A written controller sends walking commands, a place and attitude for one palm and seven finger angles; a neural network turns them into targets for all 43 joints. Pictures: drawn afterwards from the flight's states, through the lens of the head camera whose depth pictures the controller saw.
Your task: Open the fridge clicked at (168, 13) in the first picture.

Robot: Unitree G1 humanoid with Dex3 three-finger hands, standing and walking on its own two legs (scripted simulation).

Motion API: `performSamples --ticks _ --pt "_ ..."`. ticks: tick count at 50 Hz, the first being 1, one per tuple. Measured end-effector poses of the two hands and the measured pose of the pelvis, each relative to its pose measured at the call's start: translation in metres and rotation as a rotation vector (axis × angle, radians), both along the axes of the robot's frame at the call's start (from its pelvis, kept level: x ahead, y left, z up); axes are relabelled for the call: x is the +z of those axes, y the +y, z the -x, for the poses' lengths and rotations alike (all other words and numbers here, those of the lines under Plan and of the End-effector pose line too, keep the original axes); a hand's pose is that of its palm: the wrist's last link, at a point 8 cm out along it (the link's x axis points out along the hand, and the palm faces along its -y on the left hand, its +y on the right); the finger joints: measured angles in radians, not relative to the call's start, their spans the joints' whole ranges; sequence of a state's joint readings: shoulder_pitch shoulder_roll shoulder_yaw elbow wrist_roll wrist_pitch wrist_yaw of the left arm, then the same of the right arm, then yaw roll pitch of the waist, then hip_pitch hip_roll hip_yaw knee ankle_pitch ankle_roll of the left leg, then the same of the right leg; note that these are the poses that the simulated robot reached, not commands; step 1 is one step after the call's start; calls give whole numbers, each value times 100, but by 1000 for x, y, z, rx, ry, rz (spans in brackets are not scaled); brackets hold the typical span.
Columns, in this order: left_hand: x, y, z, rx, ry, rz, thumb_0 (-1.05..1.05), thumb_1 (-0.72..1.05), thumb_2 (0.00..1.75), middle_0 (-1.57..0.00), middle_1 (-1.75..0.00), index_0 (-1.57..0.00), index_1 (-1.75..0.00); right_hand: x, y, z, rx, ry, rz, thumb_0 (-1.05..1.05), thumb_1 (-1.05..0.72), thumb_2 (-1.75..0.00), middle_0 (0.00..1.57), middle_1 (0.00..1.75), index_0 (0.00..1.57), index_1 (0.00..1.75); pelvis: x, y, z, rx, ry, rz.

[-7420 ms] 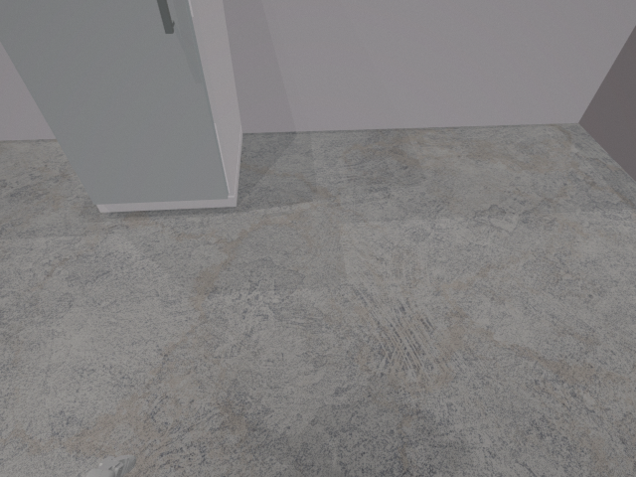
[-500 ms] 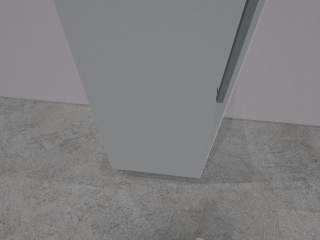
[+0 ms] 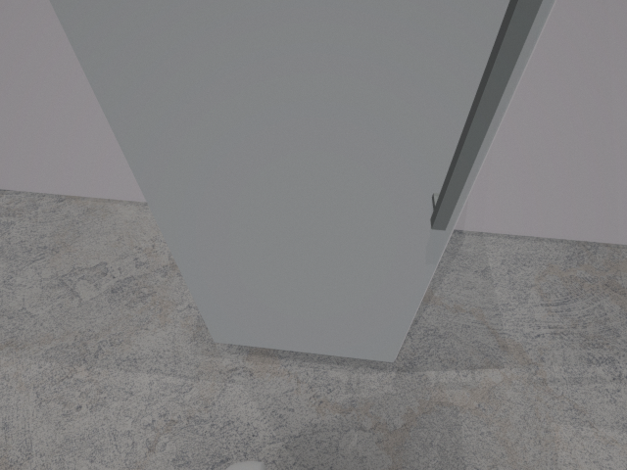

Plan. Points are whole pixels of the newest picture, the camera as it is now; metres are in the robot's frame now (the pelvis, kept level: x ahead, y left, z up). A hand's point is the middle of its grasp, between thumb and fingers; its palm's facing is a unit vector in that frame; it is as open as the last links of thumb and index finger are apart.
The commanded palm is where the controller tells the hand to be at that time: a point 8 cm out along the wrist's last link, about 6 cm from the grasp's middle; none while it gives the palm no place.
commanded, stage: come to a stop and stand still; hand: right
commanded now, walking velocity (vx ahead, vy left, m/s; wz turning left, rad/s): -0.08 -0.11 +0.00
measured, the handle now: (491, 67) +0.49 -0.16 +0.27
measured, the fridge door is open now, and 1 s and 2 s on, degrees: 0 0 0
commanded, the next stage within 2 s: look again from close up in 1.24 s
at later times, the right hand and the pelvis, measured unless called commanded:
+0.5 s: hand out of the picture -0.02 -0.17 -0.17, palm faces +0.09 +0.97 -0.24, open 7.4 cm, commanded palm none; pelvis -0.05 +0.02 +0.00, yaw +0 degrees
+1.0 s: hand out of the picture -0.03 -0.17 -0.18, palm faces -0.02 +0.97 -0.22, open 7.3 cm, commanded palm none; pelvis -0.04 +0.01 -0.01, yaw +0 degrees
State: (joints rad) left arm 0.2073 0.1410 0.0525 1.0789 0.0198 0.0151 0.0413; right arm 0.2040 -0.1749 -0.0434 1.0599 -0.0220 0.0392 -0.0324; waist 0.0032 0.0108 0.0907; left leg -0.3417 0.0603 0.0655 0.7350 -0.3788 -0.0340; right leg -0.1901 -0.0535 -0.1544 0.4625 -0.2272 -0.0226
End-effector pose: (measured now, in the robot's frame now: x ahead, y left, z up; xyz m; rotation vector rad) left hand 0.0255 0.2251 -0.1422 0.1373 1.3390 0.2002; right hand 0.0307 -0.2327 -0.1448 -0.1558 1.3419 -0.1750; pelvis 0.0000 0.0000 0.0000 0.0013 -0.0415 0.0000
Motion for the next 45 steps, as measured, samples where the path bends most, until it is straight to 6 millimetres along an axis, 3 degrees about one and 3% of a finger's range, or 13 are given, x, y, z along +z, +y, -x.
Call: performSamples --ticks 7,13,19,25,28,31,39,42,45 --pt "-26 31 9 31 14 60 0 92 90 -21 -30 -20 -30 11 22 -14 38 -76 75 0 -91 -90 20 30 20 30 -10 30 8 2 -2 23" --pt "-22 44 18 -1 18 73 0 92 90 -20 -30 -20 -30 23 38 -5 21 -111 69 1 -91 -90 20 30 20 30 -3 37 22 -6 10 36" --pt "-11 47 29 -47 16 54 0 92 90 -20 -30 -20 -30 25 33 20 -15 -125 59 0 -91 -90 21 30 20 30 1 35 38 -14 24 43" --pt "0 33 40 -70 -25 10 0 91 90 -20 -30 -20 -30 11 11 64 -47 -55 31 1 -91 -90 21 30 20 30 0 17 55 -7 30 23" --pt "3 20 58 -58 -36 -16 0 91 90 -20 -30 -20 -30 -1 -2 84 -56 -4 8 1 -91 -90 21 30 20 30 -3 5 61 -5 28 2" --pt "10 4 83 -37 3 -10 0 91 90 -20 -30 -20 -30 0 -8 96 -49 37 -12 1 -91 -90 20 30 20 30 4 -2 62 -16 24 -11" --pt "8 -22 128 14 137 41 0 91 90 -21 -30 -20 -30 2 -1 95 -19 67 -38 1 -91 -90 20 30 20 30 7 -3 57 -14 34 -6" --pt "-1 -22 136 35 171 65 0 91 90 -21 -30 -20 -30 -1 9 83 4 56 -28 1 -91 -90 20 30 20 30 1 3 54 -7 41 5" --pt "-16 -18 131 36 174 87 0 91 90 -21 -30 -20 -30 -7 16 76 44 54 -3 1 -92 -90 20 30 20 30 -10 5 54 12 52 -8"
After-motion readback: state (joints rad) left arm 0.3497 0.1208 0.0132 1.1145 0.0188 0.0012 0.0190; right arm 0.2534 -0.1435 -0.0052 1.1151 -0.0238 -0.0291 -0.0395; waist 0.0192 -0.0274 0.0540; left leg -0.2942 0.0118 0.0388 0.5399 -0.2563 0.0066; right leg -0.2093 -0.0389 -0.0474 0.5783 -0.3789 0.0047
